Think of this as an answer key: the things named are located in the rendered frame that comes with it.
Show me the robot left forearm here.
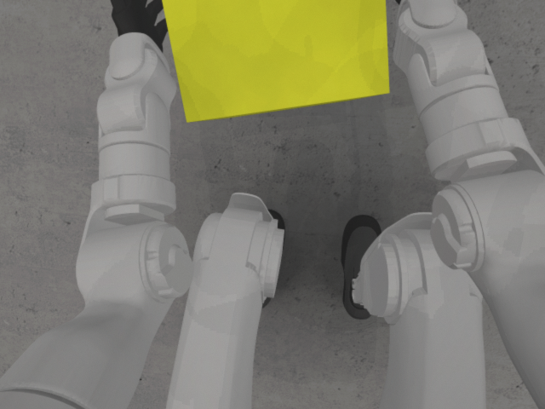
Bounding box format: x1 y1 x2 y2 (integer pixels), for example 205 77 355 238
76 32 176 294

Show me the right robot upper arm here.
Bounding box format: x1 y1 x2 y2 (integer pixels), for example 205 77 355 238
430 170 545 409

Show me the robot left hand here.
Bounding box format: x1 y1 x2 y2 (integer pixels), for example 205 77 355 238
111 0 168 53

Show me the robot right forearm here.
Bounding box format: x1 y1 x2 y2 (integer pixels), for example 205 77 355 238
393 0 545 183

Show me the left robot upper arm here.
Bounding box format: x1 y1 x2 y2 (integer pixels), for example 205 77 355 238
0 221 194 409

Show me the carton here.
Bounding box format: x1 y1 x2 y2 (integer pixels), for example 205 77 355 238
162 0 389 123

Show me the robot right foot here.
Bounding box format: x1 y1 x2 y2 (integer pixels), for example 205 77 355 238
341 215 382 320

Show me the right robot shin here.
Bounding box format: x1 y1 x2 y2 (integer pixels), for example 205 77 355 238
352 212 483 317

